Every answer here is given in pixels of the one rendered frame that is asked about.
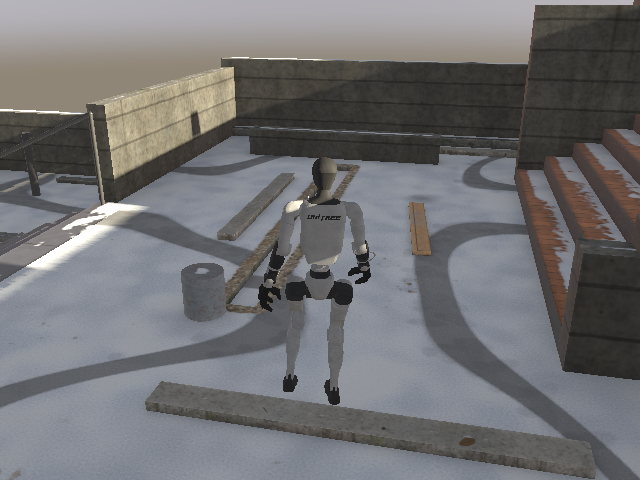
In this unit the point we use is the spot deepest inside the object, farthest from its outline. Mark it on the stairs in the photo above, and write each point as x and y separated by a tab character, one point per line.
595	194
21	238

